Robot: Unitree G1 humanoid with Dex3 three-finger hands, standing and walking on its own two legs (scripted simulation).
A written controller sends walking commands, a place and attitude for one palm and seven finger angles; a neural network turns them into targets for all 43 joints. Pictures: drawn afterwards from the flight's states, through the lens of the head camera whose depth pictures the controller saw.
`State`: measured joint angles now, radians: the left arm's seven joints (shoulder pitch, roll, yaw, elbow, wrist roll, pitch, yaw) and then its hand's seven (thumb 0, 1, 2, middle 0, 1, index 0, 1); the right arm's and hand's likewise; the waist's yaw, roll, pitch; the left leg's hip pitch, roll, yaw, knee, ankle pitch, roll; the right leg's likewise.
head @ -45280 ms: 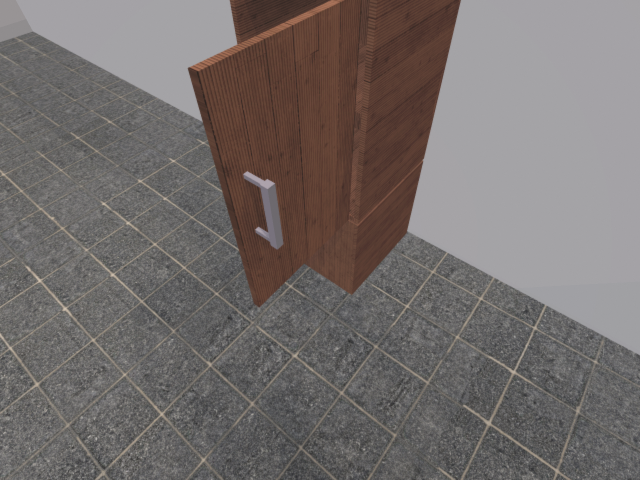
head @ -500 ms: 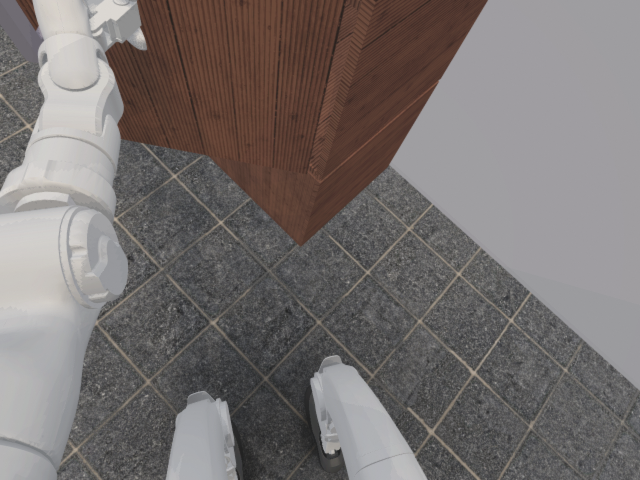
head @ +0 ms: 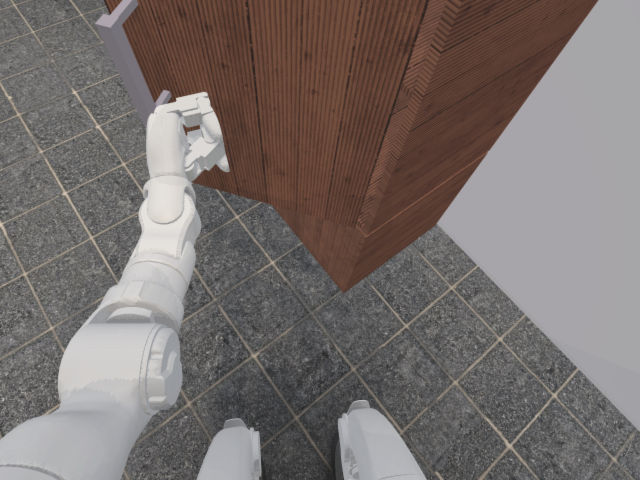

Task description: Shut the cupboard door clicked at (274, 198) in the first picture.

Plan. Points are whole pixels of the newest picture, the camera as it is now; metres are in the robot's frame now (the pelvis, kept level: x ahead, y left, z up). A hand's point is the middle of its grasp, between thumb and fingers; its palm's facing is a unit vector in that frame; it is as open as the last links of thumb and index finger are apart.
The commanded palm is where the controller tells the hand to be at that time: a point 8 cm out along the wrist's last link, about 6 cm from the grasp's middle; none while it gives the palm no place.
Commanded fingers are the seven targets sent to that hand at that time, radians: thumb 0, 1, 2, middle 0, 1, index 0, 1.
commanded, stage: pull the fist back off the door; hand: left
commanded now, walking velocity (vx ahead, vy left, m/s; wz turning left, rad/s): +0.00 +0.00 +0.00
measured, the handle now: (140, 68) +0.64 +0.18 +0.06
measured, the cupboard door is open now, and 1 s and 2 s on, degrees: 37 37 37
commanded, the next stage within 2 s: draw the hand back to the body in 0.06 s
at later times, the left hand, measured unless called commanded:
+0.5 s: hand (158, 174) +0.43 +0.13 +0.11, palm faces +0.09 -1.00 -0.03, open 3.1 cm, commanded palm +0.39 +0.18 +0.12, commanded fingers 0.00 0.90 0.90 -1.30 -1.50 -1.30 -1.50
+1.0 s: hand out of the picture +0.30 +0.21 +0.19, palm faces +0.25 -0.94 -0.25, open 3.5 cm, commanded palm +0.25 +0.26 +0.21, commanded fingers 0.00 0.90 0.90 -0.69 -0.84 -0.69 -0.84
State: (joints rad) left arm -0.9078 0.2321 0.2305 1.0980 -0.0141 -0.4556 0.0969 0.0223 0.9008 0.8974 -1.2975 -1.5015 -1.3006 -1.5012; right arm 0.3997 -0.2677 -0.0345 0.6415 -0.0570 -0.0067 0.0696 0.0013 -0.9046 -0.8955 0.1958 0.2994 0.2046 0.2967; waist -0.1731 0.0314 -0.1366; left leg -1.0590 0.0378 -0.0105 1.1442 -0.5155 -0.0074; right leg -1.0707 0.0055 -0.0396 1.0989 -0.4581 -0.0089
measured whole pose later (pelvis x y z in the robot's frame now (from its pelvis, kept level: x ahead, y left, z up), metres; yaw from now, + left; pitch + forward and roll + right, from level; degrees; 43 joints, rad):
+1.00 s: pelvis +0.02 +0.01 +0.09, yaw +1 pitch -1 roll +0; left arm 0.07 0.28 0.11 0.04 -0.06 -0.08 0.09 0.02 0.90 0.90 -0.95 -1.12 -0.96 -1.12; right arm 0.18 -0.21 0.04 0.56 0.04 -0.01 -0.10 0.01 -0.90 -0.90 0.20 0.30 0.20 0.30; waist 0.03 0.04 -0.02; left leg -0.22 0.01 0.01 0.55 -0.31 0.01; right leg -0.25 -0.02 -0.02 0.54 -0.28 0.01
